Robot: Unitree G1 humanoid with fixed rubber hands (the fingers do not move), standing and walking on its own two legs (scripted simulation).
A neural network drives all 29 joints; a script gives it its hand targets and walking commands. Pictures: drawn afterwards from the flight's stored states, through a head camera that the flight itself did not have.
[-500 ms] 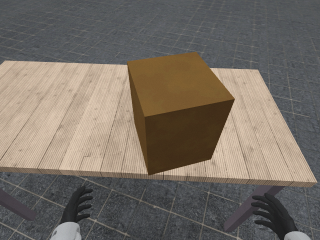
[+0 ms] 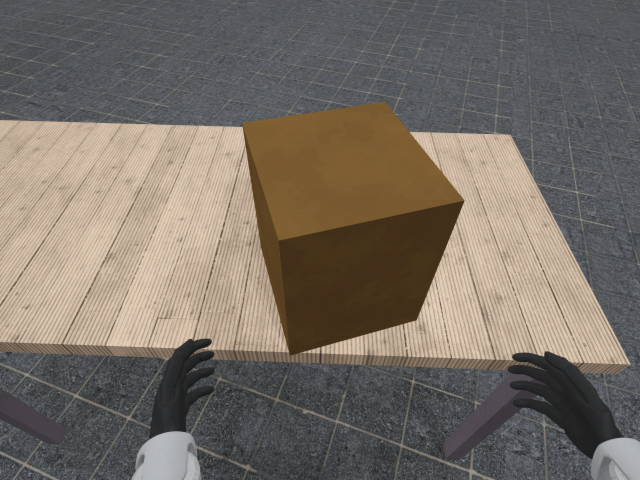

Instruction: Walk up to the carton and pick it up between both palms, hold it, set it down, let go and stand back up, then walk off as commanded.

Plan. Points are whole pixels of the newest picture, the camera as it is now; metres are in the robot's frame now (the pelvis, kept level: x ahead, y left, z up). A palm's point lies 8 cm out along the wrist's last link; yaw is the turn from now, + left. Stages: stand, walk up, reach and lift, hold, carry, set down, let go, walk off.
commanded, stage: reach and lift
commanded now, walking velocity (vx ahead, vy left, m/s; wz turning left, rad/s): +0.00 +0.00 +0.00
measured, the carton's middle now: (336, 230) +0.42 +0.01 +0.07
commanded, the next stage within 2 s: none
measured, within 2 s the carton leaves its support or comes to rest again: neither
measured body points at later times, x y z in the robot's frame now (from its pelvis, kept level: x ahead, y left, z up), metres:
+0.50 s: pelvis -0.01 -0.01 +0.00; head +0.01 +0.00 +0.45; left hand +0.21 +0.17 +0.09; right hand +0.24 -0.24 +0.06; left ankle +0.03 +0.14 -0.75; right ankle -0.01 -0.06 -0.75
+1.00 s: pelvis -0.01 +0.00 +0.00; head +0.01 +0.01 +0.45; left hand +0.26 +0.19 +0.14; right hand +0.31 -0.23 +0.11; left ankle +0.03 +0.14 -0.75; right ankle -0.01 -0.06 -0.75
